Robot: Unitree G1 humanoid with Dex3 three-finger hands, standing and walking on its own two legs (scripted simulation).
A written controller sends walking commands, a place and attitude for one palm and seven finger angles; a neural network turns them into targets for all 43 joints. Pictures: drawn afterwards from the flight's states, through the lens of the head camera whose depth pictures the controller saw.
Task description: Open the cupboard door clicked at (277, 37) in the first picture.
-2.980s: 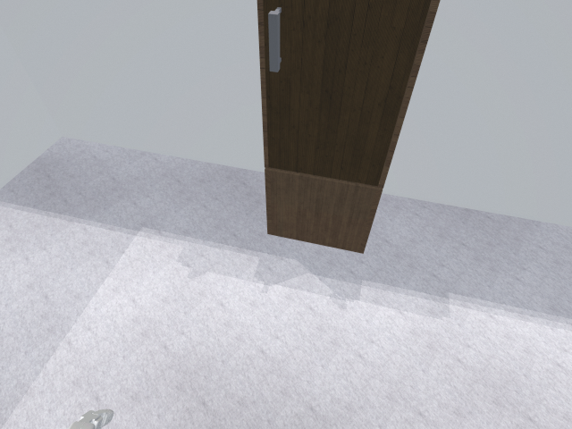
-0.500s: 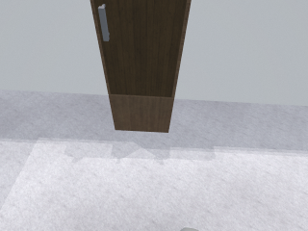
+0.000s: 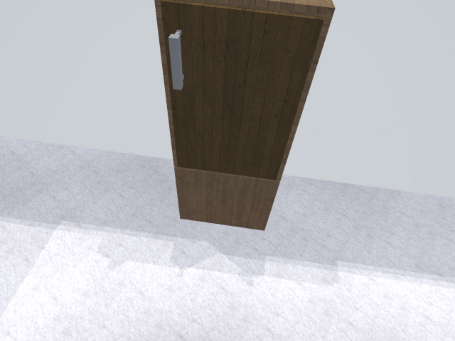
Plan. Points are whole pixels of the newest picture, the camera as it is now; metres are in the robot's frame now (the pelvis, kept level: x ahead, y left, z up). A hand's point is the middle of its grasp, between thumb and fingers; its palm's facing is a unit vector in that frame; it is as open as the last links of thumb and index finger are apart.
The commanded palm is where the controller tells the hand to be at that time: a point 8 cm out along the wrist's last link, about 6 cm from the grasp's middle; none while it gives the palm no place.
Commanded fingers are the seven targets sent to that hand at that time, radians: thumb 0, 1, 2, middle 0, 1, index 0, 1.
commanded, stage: take the last steps up to it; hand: left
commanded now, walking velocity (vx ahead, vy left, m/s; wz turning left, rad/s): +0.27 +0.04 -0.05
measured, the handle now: (178, 60) +0.76 +0.20 +0.12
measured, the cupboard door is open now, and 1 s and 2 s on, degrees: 0 0 0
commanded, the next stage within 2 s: come to a stop and stand still in 0.26 s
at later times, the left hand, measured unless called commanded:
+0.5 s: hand (150, 293) +0.25 +0.18 -0.17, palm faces -0.02 -0.97 -0.23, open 7.3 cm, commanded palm none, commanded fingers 0.00 0.90 0.90 -0.20 -0.30 -0.20 -0.30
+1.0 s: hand (105, 317) +0.20 +0.27 -0.18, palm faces +0.06 -0.98 -0.18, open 7.3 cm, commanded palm none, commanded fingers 0.00 0.90 0.90 -0.20 -0.30 -0.20 -0.30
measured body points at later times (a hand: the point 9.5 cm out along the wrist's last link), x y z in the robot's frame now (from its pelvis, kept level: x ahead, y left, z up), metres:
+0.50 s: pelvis +0.18 +0.01 -0.01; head +0.20 -0.02 +0.44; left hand +0.25 +0.23 -0.15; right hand +0.08 -0.17 -0.17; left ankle +0.08 +0.11 -0.73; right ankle +0.25 -0.09 -0.73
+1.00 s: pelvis +0.15 +0.07 +0.01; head +0.15 +0.11 +0.46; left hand +0.19 +0.32 -0.16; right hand +0.20 -0.17 -0.12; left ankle +0.15 +0.16 -0.73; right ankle +0.18 -0.08 -0.68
